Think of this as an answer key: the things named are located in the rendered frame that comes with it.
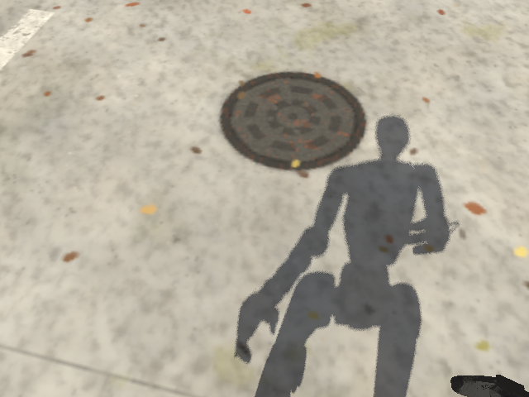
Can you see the robot right hand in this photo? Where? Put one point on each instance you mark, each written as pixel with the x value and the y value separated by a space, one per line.
pixel 487 386

